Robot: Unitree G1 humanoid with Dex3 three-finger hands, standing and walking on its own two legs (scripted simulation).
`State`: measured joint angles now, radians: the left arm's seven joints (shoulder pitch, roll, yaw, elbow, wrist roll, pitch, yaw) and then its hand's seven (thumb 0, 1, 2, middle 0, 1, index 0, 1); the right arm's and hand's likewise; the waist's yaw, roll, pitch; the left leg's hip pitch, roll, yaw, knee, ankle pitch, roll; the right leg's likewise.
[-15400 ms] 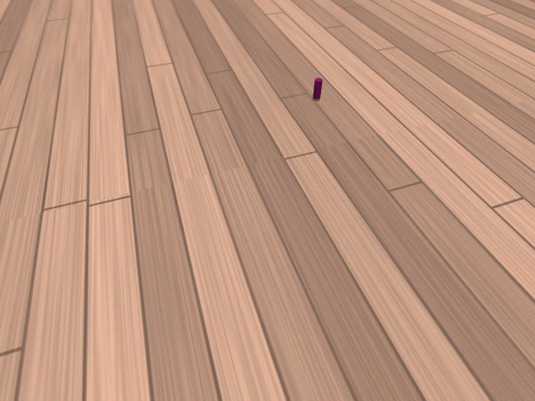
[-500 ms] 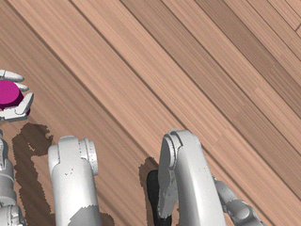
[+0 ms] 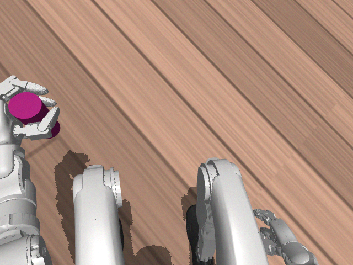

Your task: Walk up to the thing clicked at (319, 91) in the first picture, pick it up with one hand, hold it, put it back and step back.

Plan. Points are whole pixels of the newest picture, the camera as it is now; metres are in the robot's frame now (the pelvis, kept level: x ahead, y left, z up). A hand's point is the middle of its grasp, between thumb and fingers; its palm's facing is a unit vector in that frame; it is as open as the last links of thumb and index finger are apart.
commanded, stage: settle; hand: left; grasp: from the side
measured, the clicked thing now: (38, 118) +0.42 +0.29 -0.07
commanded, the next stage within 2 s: lift in 0.72 s
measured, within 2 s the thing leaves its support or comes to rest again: neither
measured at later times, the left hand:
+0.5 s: hand (32, 105) +0.42 +0.27 +0.00, palm faces +0.23 -0.97 -0.06, open 7.0 cm
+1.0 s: hand (31, 96) +0.43 +0.27 +0.02, palm faces +0.22 -0.97 -0.06, open 7.0 cm
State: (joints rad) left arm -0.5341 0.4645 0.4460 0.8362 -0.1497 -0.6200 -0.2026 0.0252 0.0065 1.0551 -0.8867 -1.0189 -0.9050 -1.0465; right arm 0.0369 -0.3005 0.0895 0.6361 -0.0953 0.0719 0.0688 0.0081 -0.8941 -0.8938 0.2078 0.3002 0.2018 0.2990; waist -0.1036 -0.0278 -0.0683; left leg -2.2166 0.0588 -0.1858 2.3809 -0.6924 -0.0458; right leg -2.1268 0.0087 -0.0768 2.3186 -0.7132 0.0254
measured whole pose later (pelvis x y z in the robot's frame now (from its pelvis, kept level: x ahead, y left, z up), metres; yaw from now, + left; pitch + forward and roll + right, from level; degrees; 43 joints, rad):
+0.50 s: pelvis +0.00 +0.00 +0.02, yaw +2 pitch +31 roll -5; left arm -0.58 0.43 0.44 0.88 -0.12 -0.60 -0.19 0.03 -0.02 1.09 -0.89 -1.05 -0.90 -1.07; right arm 0.07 -0.28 0.06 0.65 -0.08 0.05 0.05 0.01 -0.90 -0.89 0.21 0.30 0.20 0.30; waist -0.10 -0.02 -0.11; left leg -2.16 0.06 -0.14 2.29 -0.68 -0.04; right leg -2.08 0.00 -0.05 2.25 -0.71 0.02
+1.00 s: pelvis +0.00 +0.00 +0.04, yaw +3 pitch +31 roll -5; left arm -0.60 0.42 0.44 0.89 -0.11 -0.59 -0.20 0.03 -0.02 1.10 -0.89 -1.06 -0.90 -1.08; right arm 0.11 -0.27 0.04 0.67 -0.07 0.05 0.05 0.01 -0.91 -0.89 0.21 0.30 0.20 0.30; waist -0.11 -0.01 -0.13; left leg -2.13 0.06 -0.13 2.24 -0.67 -0.04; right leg -2.05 -0.01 -0.04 2.21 -0.71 0.02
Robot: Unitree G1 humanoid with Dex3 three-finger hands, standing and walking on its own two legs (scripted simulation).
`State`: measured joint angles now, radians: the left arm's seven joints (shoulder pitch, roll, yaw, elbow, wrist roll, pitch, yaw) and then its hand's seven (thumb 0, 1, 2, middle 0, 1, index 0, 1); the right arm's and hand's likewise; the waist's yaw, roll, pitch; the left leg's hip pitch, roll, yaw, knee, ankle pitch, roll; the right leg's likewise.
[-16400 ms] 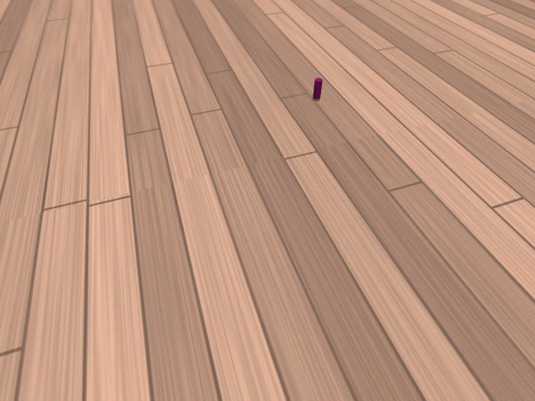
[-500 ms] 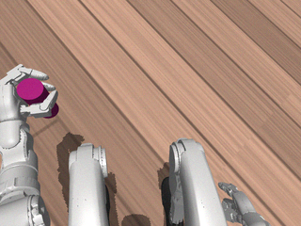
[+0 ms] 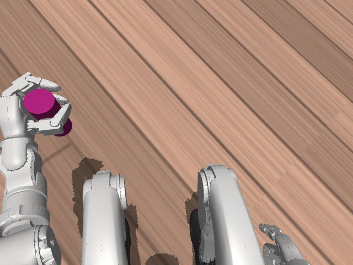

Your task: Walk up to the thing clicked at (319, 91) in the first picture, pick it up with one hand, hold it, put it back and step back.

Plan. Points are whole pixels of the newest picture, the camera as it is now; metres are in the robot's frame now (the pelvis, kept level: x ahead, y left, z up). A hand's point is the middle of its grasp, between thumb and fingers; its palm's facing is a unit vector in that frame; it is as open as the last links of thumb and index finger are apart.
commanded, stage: lift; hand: left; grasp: from the side
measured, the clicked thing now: (51, 115) +0.44 +0.26 -0.05
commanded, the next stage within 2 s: hold in 2.00 s
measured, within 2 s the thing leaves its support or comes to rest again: neither
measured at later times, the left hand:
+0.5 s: hand (18, 93) +0.41 +0.24 +0.10, palm faces +0.17 -0.98 -0.06, open 7.0 cm
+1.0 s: hand out of the picture +0.39 +0.23 +0.27, palm faces +0.21 -0.98 -0.07, open 7.0 cm
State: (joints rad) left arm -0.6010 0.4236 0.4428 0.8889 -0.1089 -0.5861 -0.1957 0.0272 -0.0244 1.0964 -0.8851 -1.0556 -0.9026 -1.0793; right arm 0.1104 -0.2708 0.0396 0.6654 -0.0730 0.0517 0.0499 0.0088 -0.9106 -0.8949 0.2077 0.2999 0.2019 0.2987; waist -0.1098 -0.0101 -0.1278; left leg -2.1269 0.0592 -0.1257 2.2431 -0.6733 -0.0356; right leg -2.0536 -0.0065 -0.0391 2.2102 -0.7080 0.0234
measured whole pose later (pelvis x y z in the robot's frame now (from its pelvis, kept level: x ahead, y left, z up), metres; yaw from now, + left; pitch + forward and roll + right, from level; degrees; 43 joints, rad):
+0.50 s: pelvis +0.01 +0.00 +0.09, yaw +1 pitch +32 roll -4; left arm -0.40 0.34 0.35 0.53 -0.17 -0.41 -0.16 0.03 -0.02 1.09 -0.88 -1.06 -0.90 -1.08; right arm 0.12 -0.25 0.00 0.61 0.00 0.03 0.00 0.01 -0.90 -0.89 0.21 0.30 0.20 0.30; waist -0.06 0.01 -0.18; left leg -1.88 0.07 -0.09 1.97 -0.65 -0.03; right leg -1.81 -0.02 -0.04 1.94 -0.69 0.02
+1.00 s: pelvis +0.05 +0.01 +0.24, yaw +4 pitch +22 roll -4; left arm -0.17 0.27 0.20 0.29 -0.16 -0.27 -0.02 0.03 -0.02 1.09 -0.88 -1.06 -0.90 -1.08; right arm 0.18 -0.22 0.00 0.60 0.03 -0.01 -0.04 0.01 -0.90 -0.89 0.21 0.30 0.20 0.30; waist -0.04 0.02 -0.17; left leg -1.26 0.07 -0.06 1.46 -0.59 -0.02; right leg -1.19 -0.02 -0.05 1.41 -0.60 0.03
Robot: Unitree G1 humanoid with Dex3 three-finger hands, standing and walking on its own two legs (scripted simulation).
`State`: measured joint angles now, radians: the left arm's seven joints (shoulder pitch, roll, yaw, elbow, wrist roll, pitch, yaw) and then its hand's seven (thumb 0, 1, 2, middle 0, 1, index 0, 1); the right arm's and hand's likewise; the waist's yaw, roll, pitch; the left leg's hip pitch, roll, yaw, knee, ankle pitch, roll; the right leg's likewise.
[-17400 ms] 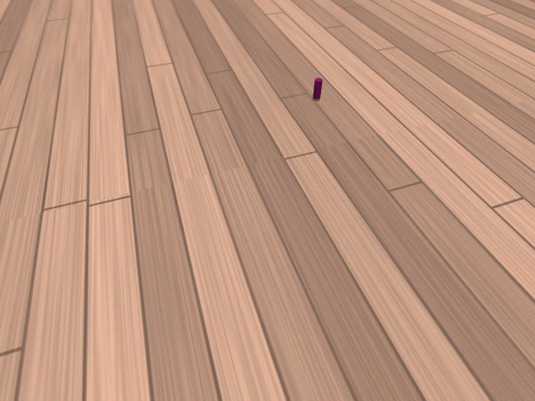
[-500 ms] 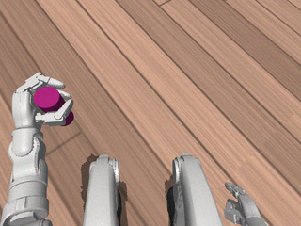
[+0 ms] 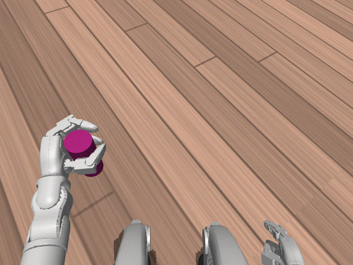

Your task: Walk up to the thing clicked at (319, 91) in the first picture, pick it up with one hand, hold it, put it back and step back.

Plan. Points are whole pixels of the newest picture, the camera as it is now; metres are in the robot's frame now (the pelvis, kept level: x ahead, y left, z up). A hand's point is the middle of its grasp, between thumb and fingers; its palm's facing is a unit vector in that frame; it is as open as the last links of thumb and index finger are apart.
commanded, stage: lift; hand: left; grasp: from the side
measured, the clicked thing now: (86, 155) +0.36 +0.21 +0.00
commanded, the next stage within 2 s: hold in 1.00 s
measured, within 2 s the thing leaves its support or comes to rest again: neither
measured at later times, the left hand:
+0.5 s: hand (85, 131) +0.36 +0.18 +0.11, palm faces +0.13 -0.99 -0.05, open 7.0 cm
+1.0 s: hand (87, 117) +0.37 +0.17 +0.14, palm faces +0.13 -0.99 -0.03, open 7.0 cm
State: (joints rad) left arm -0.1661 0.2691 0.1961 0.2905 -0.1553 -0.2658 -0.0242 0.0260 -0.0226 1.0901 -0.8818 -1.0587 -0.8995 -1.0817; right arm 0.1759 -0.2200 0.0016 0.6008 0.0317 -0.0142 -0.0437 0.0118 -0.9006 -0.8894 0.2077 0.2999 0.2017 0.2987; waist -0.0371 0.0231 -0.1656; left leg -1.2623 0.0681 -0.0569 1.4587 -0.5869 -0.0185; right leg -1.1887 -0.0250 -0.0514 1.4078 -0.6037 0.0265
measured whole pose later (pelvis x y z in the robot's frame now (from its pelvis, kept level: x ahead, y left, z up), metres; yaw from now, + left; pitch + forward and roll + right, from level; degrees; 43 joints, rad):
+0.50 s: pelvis +0.02 +0.00 +0.07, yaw +1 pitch +14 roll -2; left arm -0.14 0.22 0.15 0.37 -0.16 -0.33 -0.03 0.03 -0.02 1.09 -0.88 -1.06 -0.90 -1.08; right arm 0.24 -0.21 0.01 0.64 0.01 -0.01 -0.03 0.01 -0.91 -0.89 0.21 0.30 0.20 0.30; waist -0.03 0.02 -0.09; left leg -0.89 0.07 -0.03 1.13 -0.49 -0.02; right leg -0.83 -0.03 -0.04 1.09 -0.50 0.02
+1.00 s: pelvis +0.03 -0.01 +0.10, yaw +1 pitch +10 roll -1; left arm -0.14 0.20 0.15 0.43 -0.16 -0.35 -0.03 0.03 -0.02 1.09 -0.88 -1.06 -0.90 -1.08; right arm 0.23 -0.22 0.00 0.65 0.01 0.01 -0.03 0.01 -0.91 -0.89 0.21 0.30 0.20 0.30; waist -0.03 0.01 -0.06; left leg -0.69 0.07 -0.02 0.96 -0.44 -0.03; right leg -0.64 -0.02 -0.04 0.93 -0.46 0.01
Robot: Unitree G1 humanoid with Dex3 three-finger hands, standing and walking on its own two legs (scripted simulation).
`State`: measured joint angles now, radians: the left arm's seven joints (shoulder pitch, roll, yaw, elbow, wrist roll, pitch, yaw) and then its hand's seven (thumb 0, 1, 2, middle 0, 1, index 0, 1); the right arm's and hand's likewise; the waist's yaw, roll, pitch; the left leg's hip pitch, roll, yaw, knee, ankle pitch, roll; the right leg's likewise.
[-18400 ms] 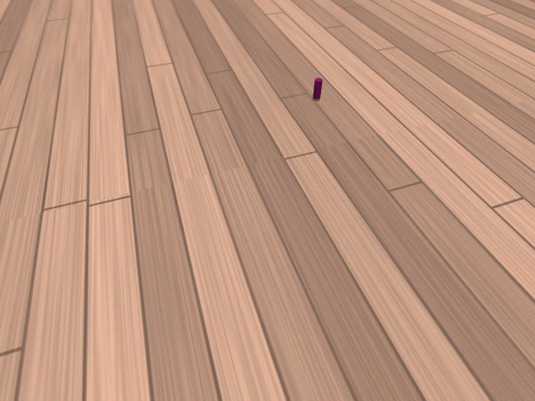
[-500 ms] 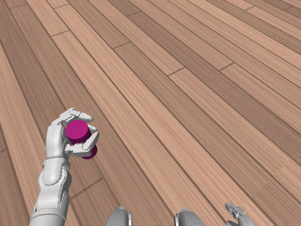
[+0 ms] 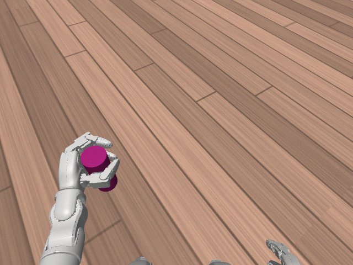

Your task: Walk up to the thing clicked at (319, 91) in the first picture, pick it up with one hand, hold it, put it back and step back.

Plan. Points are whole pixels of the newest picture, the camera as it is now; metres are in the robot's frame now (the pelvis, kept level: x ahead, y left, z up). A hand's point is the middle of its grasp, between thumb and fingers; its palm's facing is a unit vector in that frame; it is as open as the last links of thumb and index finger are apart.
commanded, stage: hold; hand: left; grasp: from the side
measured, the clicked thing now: (101, 170) +0.34 +0.18 +0.01
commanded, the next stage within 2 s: none
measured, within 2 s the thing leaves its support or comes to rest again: neither
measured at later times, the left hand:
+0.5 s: hand (100, 160) +0.34 +0.17 +0.06, palm faces +0.12 -0.99 -0.03, open 7.0 cm
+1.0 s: hand (100, 159) +0.33 +0.17 +0.08, palm faces +0.11 -0.99 -0.03, open 7.0 cm
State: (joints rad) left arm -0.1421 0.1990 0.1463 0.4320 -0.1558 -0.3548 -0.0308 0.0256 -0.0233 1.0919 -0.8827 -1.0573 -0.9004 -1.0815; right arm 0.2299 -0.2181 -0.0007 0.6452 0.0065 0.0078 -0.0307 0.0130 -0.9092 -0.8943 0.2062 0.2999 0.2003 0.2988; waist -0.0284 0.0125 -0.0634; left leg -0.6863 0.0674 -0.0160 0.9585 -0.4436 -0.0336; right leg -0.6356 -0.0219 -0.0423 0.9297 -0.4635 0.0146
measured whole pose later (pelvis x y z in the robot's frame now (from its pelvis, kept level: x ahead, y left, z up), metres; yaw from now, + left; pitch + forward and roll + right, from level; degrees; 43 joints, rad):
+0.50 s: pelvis +0.00 +0.00 +0.01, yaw +0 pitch +7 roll -1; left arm -0.14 0.19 0.14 0.44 -0.15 -0.35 -0.02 0.03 -0.02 1.09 -0.88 -1.06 -0.90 -1.08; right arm 0.23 -0.21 0.00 0.65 0.01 0.02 -0.03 0.01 -0.93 -0.90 0.21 0.30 0.20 0.30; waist -0.02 0.01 -0.04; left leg -0.58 0.06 0.00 0.87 -0.41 -0.03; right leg -0.53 -0.02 -0.03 0.84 -0.43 0.02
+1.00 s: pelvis +0.00 +0.00 +0.02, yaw +0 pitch +5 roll -1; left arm -0.14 0.18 0.12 0.44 -0.14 -0.34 -0.01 0.03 -0.02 1.09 -0.88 -1.06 -0.90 -1.08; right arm 0.23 -0.21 0.00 0.65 0.01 0.01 -0.02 0.01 -0.92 -0.90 0.21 0.30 0.20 0.30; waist -0.02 0.01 -0.02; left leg -0.51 0.06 0.00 0.81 -0.38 -0.03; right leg -0.46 -0.03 -0.03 0.78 -0.40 0.02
